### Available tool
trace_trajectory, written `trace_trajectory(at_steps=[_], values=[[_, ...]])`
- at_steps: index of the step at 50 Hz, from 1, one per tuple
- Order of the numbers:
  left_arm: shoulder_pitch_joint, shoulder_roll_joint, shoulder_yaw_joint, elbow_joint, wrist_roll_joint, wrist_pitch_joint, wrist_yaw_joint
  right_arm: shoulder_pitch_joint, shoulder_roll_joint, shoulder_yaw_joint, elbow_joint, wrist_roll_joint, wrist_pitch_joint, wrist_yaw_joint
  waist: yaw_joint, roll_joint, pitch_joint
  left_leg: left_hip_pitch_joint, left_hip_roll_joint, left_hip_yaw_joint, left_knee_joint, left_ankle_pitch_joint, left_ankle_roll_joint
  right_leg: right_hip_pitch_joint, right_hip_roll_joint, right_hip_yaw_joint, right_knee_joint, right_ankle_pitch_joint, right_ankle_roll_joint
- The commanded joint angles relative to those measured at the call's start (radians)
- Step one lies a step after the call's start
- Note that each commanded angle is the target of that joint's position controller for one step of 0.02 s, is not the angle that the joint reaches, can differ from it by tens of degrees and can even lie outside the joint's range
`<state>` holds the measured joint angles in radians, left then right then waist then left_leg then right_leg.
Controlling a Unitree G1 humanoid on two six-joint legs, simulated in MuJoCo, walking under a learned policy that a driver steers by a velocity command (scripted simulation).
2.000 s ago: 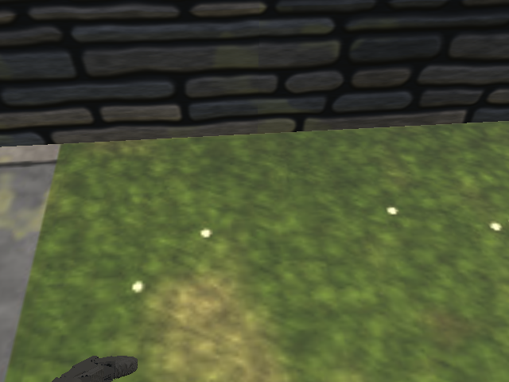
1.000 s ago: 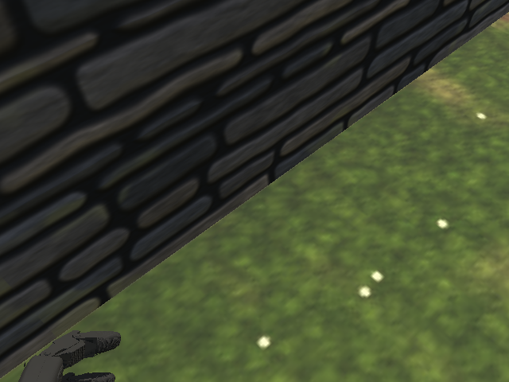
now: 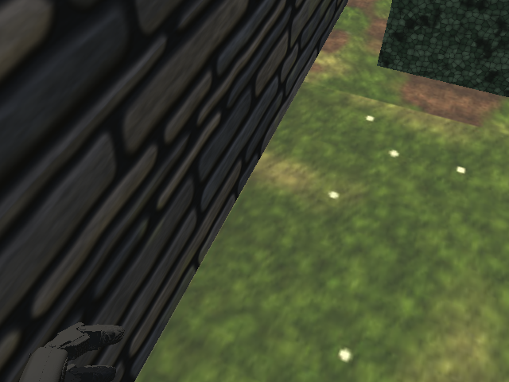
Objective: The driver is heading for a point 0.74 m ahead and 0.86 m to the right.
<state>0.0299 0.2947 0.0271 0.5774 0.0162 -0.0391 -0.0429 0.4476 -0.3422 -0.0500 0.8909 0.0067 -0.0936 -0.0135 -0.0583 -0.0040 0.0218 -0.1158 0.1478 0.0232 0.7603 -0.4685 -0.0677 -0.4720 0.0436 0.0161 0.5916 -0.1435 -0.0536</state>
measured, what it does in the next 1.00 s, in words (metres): walks ahead, turning right: left foot, then right foot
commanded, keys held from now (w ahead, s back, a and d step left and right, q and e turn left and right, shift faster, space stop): w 0.08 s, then w+e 0.92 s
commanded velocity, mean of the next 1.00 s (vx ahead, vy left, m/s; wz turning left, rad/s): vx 0.50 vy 0.00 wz -0.44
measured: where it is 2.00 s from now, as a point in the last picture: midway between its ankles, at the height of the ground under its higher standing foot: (426, 259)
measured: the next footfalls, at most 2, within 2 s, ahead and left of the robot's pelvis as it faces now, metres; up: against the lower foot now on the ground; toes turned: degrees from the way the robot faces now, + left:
left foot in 0.40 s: +0.37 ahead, +0.08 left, +0.00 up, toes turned -8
right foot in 0.86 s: +0.50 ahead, -0.32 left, +0.00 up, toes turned -22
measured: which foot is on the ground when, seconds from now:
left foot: up 0.00-0.38, down 0.40-0.84, up 0.86-1.00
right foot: down 0.00-0.44, up 0.46-0.84, down 0.86-1.00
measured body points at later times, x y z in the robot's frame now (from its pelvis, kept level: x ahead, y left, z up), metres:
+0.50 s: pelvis +0.24 -0.03 +0.01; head +0.27 -0.02 +0.46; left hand +0.33 +0.24 -0.12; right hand +0.38 -0.33 -0.07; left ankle +0.33 +0.09 -0.72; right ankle +0.12 -0.11 -0.67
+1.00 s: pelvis +0.46 -0.22 +0.01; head +0.48 -0.27 +0.46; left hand +0.68 -0.01 -0.08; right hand +0.45 -0.53 -0.11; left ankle +0.48 -0.03 -0.62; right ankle +0.47 -0.30 -0.72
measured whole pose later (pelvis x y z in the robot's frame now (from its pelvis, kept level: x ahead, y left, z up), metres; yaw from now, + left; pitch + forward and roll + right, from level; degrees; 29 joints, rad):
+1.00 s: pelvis +0.46 -0.22 +0.01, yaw -27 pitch +1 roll +1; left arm 0.27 0.29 0.07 0.69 -0.02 -0.04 -0.04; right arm 0.19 -0.34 -0.05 0.78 0.00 -0.12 -0.03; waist 0.02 0.05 0.07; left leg -0.47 0.11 -0.04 1.21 -0.37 -0.03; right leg -0.36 0.09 0.04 0.55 -0.21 -0.08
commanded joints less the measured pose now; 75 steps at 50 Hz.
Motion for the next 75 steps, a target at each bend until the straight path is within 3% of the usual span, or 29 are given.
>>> trace_trajectory(at_steps=[1, 3, 6, 11, 16, 20, 21, 22, 23, 25, 28, 33, 38, 42, 43, 44, 45, 46, 47, 48, 52, 58, 63, 67, 68, 69, 70, 72, 75], values=[[0.350, 0.217, 0.076, 0.044, -0.018, 0.000, 0.020, -0.022, -0.131, -0.016, -0.102, 0.016, -0.053, 0.017, 0.179, -0.191, -0.282, -0.764, -0.048, -0.103, 0.672, -0.024, 0.058, 0.775, -0.341, 0.652, -0.275, -0.125, -0.269], [0.208, 0.145, 0.055, 0.044, -0.013, -0.012, 0.018, -0.120, -0.129, -0.018, -0.112, -0.008, -0.036, -0.002, 0.111, -0.044, -0.120, -0.664, 0.018, -0.090, 0.553, 0.149, 0.055, 0.463, -0.279, 0.447, -0.323, -0.041, -0.206], [0.135, 0.103, 0.051, 0.075, -0.003, -0.026, 0.021, -0.109, -0.108, -0.019, -0.115, -0.021, -0.005, -0.017, 0.035, -0.088, -0.066, -0.505, 0.038, -0.104, 0.413, 0.197, 0.038, 0.265, -0.224, 0.339, -0.394, 0.155, -0.207], [0.168, 0.142, 0.072, 0.119, -0.018, -0.024, 0.048, -0.266, -0.055, 0.003, -0.160, -0.037, -0.010, -0.008, 0.069, -0.024, -0.008, -0.442, -0.019, -0.064, 0.036, 0.411, 0.006, 0.192, -0.148, 0.215, -0.411, 0.205, -0.194], [0.266, 0.149, 0.080, 0.161, -0.021, -0.014, 0.044, -0.378, -0.088, 0.009, -0.175, -0.019, -0.020, 0.002, 0.129, -0.043, 0.010, -0.350, -0.086, -0.068, -0.194, 0.445, 0.009, 0.262, -0.154, 0.296, -0.343, 0.061, -0.178], [0.325, 0.135, 0.078, 0.191, -0.023, 0.004, 0.041, -0.302, -0.148, -0.011, -0.170, -0.020, -0.029, -0.009, 0.064, -0.095, -0.024, -0.143, -0.111, -0.051, -0.370, 0.367, 0.081, 0.336, -0.133, 0.364, -0.179, 0.179, -0.141], [0.291, 0.100, 0.067, 0.173, -0.018, -0.003, 0.039, -0.192, -0.192, -0.026, -0.160, -0.037, -0.032, -0.015, -0.002, -0.047, -0.126, 0.061, -0.008, -0.145, -0.355, 0.384, 0.137, 0.262, -0.073, 0.310, 0.019, 0.213, -0.101], [0.335, 0.064, 0.056, 0.137, -0.030, -0.019, 0.039, -0.049, -0.281, -0.060, -0.118, -0.052, -0.020, -0.020, -0.013, 0.174, -0.251, 0.341, 0.172, -0.464, -0.395, 0.214, 0.269, -0.003, 0.046, 0.171, 0.305, 0.054, -0.023], [0.311, 0.086, 0.052, 0.119, -0.037, -0.030, 0.041, -0.007, -0.244, -0.060, -0.089, -0.022, -0.010, -0.018, -0.032, 0.295, -0.249, 0.392, 0.304, -0.705, -0.498, 0.073, 0.332, -0.172, 0.055, 0.170, 0.481, -0.397, -0.001], [0.281, 0.169, 0.076, 0.122, -0.053, -0.022, 0.035, -0.133, -0.135, -0.037, -0.112, 0.005, 0.005, -0.031, 0.005, 0.126, -0.101, 0.261, 0.288, -0.559, -0.538, 0.043, 0.273, -0.238, -0.039, 0.178, 0.632, -0.307, 0.019], [0.204, 0.095, 0.068, 0.076, -0.032, 0.018, 0.022, -0.216, -0.098, -0.030, -0.102, -0.009, 0.012, -0.040, 0.047, 0.092, 0.030, 0.092, 0.193, -0.283, -0.597, 0.272, 0.199, -0.228, -0.108, 0.135, 0.492, -0.177, 0.041], [0.148, 0.040, 0.052, 0.028, -0.034, 0.026, -0.005, -0.219, -0.187, -0.059, -0.080, -0.025, 0.036, -0.039, 0.049, 0.159, 0.016, -0.015, 0.142, -0.021, -0.644, 0.405, 0.182, -0.096, -0.123, 0.027, 0.253, 0.000, 0.079], [0.091, 0.091, 0.072, -0.007, -0.036, 0.038, -0.015, -0.214, -0.218, -0.071, -0.092, 0.008, 0.036, -0.031, 0.066, 0.195, 0.037, -0.012, 0.155, 0.073, -0.591, 0.288, 0.122, -0.018, -0.119, -0.012, 0.139, 0.015, 0.047], [0.325, 0.183, 0.124, 0.073, -0.021, 0.034, -0.020, -0.202, -0.190, -0.060, -0.096, -0.007, 0.058, -0.032, 0.200, 0.061, -0.090, -0.052, 0.101, 0.190, -0.135, 0.624, 0.082, 0.339, 0.022, -0.122, 0.026, -0.054, -0.057], [0.484, 0.253, 0.148, 0.112, -0.038, 0.029, -0.003, -0.158, -0.119, -0.036, -0.109, -0.045, 0.055, -0.029, 0.247, -0.181, -0.111, -0.271, 0.050, 0.185, 0.199, 0.278, 0.033, 0.538, -0.051, 0.069, -0.051, -0.015, -0.108], [0.409, 0.404, 0.162, 0.081, -0.035, 0.017, 0.002, -0.053, -0.005, 0.001, -0.203, -0.046, 0.016, -0.023, 0.095, -0.508, -0.260, -0.615, -0.125, 0.044, 0.533, -0.191, 0.004, 0.758, -0.262, 0.713, -0.261, -0.402, -0.297], [0.384, 0.285, 0.132, 0.038, -0.052, -0.010, 0.000, -0.131, -0.114, -0.025, -0.188, 0.019, -0.028, -0.017, 0.136, -0.281, -0.292, -0.684, -0.103, -0.116, 0.654, -0.116, 0.025, 0.742, -0.320, 0.862, -0.401, -0.436, -0.286], [0.362, 0.236, 0.114, 0.047, -0.053, -0.030, -0.002, -0.193, -0.163, -0.037, -0.191, 0.039, -0.050, -0.015, 0.140, -0.167, -0.201, -0.734, -0.064, -0.112, 0.650, -0.018, 0.053, 0.673, -0.324, 0.742, -0.349, -0.341, -0.240], [0.323, 0.211, 0.105, 0.045, -0.054, -0.035, 0.000, -0.210, -0.151, -0.034, -0.175, 0.018, -0.061, -0.025, 0.120, -0.087, -0.153, -0.680, -0.023, -0.115, 0.581, 0.055, 0.062, 0.564, -0.284, 0.619, -0.311, -0.199, -0.203], [0.271, 0.190, 0.098, 0.040, -0.052, -0.026, 0.004, -0.221, -0.151, -0.037, -0.169, -0.014, -0.060, -0.030, 0.090, -0.082, -0.100, -0.623, -0.005, -0.118, 0.501, 0.110, 0.058, 0.462, -0.242, 0.515, -0.308, -0.080, -0.187], [0.254, 0.155, 0.089, 0.039, -0.039, -0.035, 0.024, -0.242, -0.119, -0.040, -0.169, -0.030, -0.025, -0.003, 0.058, -0.070, -0.066, -0.509, -0.026, -0.097, 0.316, 0.216, 0.041, 0.351, -0.177, 0.380, -0.359, 0.124, -0.212], [0.334, 0.159, 0.086, 0.094, -0.049, -0.020, 0.067, -0.486, -0.032, -0.012, -0.247, -0.032, -0.028, 0.027, 0.115, -0.054, 0.036, -0.481, -0.133, -0.057, -0.158, 0.523, 0.018, 0.304, -0.128, 0.299, -0.405, 0.170, -0.174], [0.387, 0.144, 0.092, 0.148, -0.061, -0.013, 0.070, -0.548, -0.056, -0.022, -0.274, -0.017, -0.037, 0.035, 0.131, -0.080, 0.054, -0.371, -0.168, -0.076, -0.353, 0.592, 0.052, 0.385, -0.134, 0.360, -0.358, 0.201, -0.132], [0.316, 0.131, 0.093, 0.126, -0.056, 0.005, 0.075, -0.327, -0.120, -0.055, -0.224, -0.037, -0.044, 0.011, -0.005, -0.108, -0.120, -0.061, -0.160, -0.090, -0.388, 0.625, 0.126, 0.463, -0.073, 0.371, 0.003, 0.554, -0.044], [0.304, 0.084, 0.075, 0.088, -0.033, 0.008, 0.072, -0.184, -0.164, -0.062, -0.199, -0.058, -0.039, 0.007, -0.041, -0.006, -0.277, 0.233, -0.002, -0.215, -0.275, 0.910, 0.179, 0.314, 0.002, 0.328, 0.271, 0.280, -0.006], [0.535, 0.013, 0.056, 0.117, -0.047, 0.015, 0.069, -0.123, -0.176, -0.061, -0.177, -0.061, -0.020, 0.012, 0.042, 0.316, -0.463, 0.594, 0.323, -0.607, -0.229, 1.190, 0.396, 0.008, 0.178, 0.272, 0.636, -0.623, 0.059], [0.562, 0.161, 0.077, 0.147, -0.053, 0.025, 0.071, -0.147, -0.104, -0.053, -0.197, -0.031, 0.001, 0.016, 0.031, 0.178, -0.500, 0.542, 0.362, -0.659, -0.244, 0.939, 0.390, -0.060, 0.069, 0.282, 0.776, -0.580, 0.074], [0.335, 0.197, 0.086, 0.097, -0.057, 0.043, 0.084, -0.284, -0.051, -0.034, -0.224, -0.022, 0.036, -0.005, 0.020, 0.063, -0.182, 0.230, 0.217, -0.381, -0.351, 0.806, 0.299, -0.131, -0.017, 0.156, 0.750, -0.421, 0.109], [0.314, 0.103, 0.070, 0.089, -0.076, 0.068, 0.090, -0.320, -0.049, -0.036, -0.192, -0.033, 0.057, -0.018, 0.067, 0.125, -0.038, -0.034, 0.094, -0.168, -0.454, 0.759, 0.261, -0.034, -0.062, 0.067, 0.580, -0.321, 0.131]])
